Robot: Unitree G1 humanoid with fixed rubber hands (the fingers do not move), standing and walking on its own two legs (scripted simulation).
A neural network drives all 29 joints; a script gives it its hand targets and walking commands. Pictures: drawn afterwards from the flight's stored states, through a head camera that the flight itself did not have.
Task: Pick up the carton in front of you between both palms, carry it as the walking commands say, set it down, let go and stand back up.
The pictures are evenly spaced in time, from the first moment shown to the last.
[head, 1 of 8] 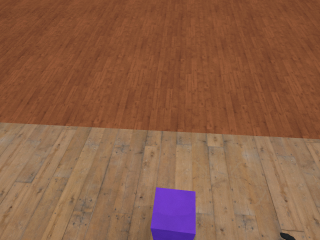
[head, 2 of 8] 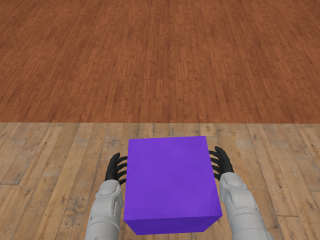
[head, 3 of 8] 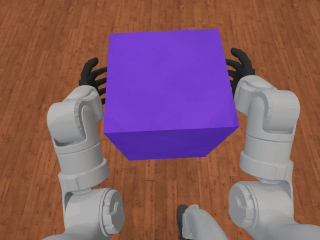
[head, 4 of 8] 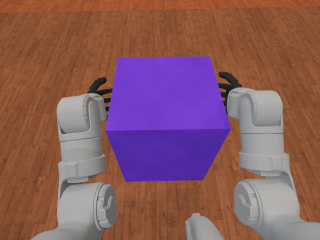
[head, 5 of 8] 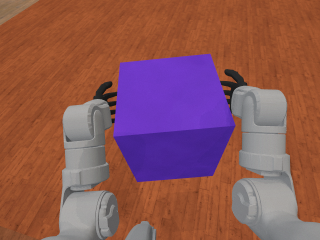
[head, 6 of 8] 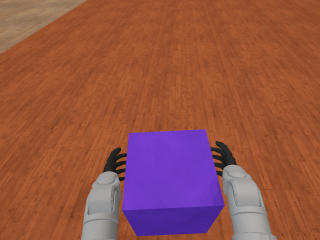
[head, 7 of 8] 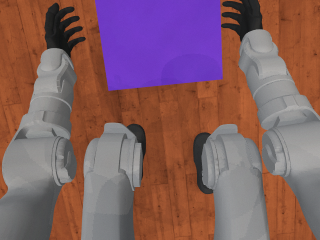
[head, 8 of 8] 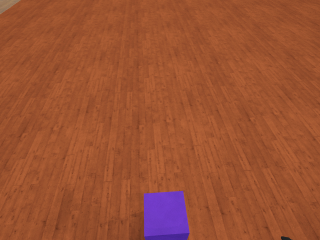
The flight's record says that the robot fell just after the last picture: no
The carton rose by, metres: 1.06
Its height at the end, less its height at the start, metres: +0.32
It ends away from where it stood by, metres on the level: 5.72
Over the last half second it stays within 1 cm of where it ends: yes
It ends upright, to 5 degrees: yes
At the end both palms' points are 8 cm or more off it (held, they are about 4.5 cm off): yes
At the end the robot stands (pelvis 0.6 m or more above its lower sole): yes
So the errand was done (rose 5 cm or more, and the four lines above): yes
